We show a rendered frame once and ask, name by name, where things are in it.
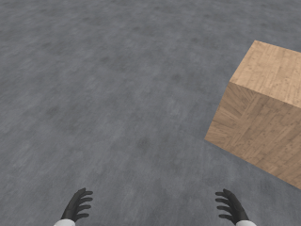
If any pedestal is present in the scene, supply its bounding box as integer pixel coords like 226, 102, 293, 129
204, 40, 301, 189

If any robot left hand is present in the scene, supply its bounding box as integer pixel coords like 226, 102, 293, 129
60, 187, 93, 222

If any robot right hand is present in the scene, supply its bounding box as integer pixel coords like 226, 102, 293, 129
214, 188, 249, 226

